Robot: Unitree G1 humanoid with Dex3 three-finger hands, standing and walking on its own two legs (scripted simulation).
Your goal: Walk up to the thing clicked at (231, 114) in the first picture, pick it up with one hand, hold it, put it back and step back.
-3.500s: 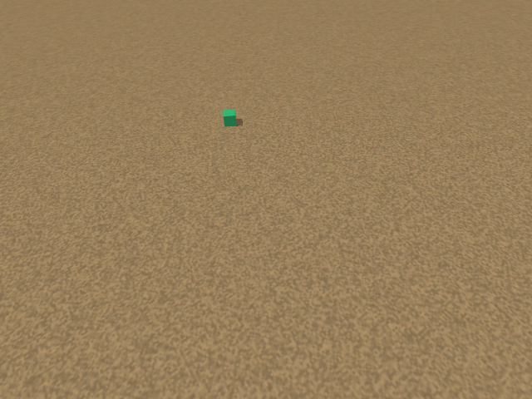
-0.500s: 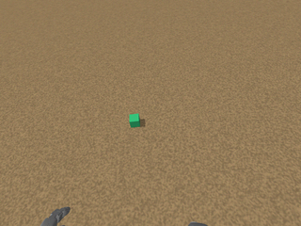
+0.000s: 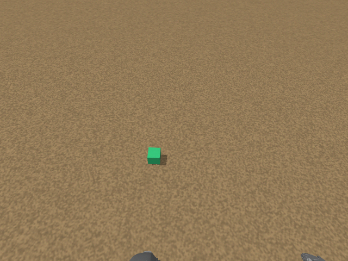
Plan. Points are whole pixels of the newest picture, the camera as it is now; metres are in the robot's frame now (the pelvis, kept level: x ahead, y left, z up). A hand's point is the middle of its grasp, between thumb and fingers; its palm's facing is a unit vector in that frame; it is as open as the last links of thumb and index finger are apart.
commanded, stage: walk up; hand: left
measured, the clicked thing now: (154, 155) +0.81 +0.17 -0.71
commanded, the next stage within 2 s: none
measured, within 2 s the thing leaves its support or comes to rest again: neither
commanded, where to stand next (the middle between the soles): +0.38 -0.07 m, yaw +1 degrees
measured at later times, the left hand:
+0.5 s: hand (108, 223) +0.22 +0.20 -0.10, palm faces -0.02 -0.91 -0.42, open 7.4 cm
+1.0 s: hand (117, 195) +0.31 +0.20 -0.15, palm faces -0.02 -0.95 -0.32, open 7.4 cm
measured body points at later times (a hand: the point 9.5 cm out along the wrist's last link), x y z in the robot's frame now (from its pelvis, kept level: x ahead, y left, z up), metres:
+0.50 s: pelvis +0.16 -0.08 +0.01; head +0.17 -0.11 +0.46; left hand +0.22 +0.25 -0.07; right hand +0.20 -0.41 -0.12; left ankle +0.10 +0.07 -0.66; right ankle +0.20 -0.20 -0.72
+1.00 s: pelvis +0.27 -0.06 +0.01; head +0.30 -0.03 +0.46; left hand +0.31 +0.25 -0.12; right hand +0.38 -0.37 -0.08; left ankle +0.35 +0.04 -0.72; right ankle +0.25 -0.20 -0.66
